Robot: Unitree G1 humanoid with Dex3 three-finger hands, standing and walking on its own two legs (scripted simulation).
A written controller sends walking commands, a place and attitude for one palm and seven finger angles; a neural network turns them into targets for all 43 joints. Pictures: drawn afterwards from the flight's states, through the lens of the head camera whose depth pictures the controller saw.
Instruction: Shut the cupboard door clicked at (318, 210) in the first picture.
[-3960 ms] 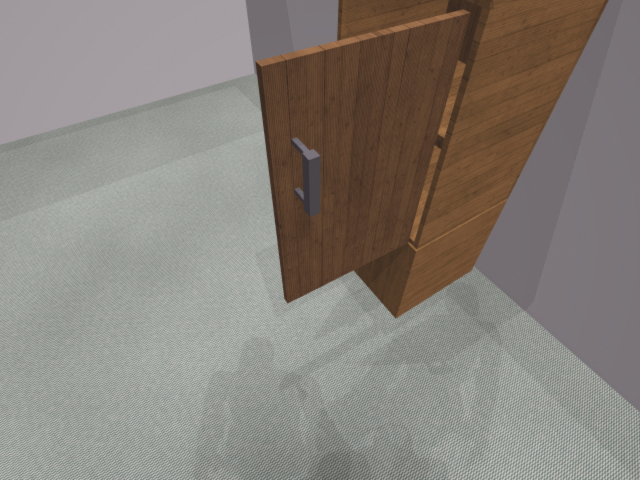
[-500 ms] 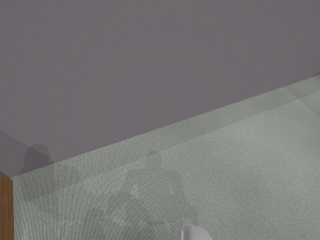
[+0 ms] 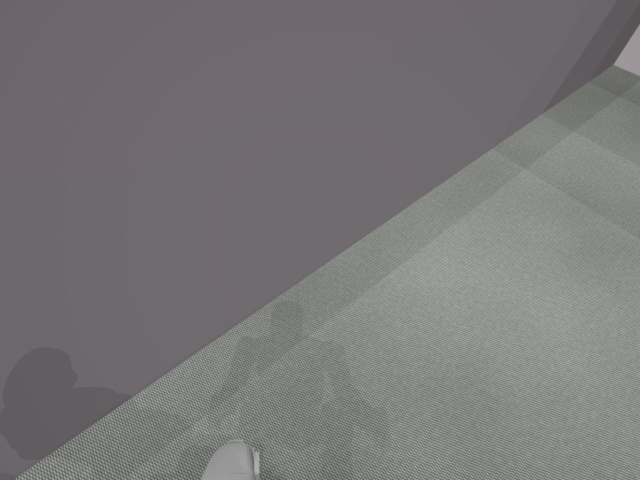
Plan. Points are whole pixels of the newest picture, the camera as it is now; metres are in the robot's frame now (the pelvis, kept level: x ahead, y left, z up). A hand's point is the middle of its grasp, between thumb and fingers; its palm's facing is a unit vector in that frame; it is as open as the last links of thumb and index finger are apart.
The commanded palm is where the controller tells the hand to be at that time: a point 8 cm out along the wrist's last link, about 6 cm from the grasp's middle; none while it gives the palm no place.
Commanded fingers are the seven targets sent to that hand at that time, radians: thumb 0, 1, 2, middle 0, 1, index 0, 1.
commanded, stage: turn to face it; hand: left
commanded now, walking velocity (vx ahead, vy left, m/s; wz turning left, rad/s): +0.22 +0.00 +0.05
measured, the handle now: out of the picture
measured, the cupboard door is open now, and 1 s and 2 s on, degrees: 88 88 88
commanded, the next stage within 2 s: none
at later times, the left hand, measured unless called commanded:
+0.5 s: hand (177, 433) +0.20 +0.22 -0.18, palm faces +0.22 -0.96 -0.18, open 7.4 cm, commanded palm none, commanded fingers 0.00 0.90 0.90 -0.20 -0.30 -0.20 -0.30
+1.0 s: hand (207, 450) +0.18 +0.17 -0.18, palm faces +0.50 -0.84 -0.23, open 7.4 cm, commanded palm none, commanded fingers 0.00 0.90 0.90 -0.20 -0.30 -0.20 -0.30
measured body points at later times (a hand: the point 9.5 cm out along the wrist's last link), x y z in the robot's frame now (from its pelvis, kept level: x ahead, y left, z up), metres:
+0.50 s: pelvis +0.17 +0.03 +0.00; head +0.21 +0.06 +0.44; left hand +0.19 +0.27 -0.16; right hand +0.26 -0.20 -0.15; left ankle +0.20 +0.12 -0.74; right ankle +0.19 -0.14 -0.68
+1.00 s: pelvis +0.23 -0.02 -0.01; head +0.28 +0.01 +0.44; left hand +0.16 +0.22 -0.16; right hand +0.44 -0.21 -0.15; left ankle +0.18 +0.10 -0.72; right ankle +0.24 -0.14 -0.74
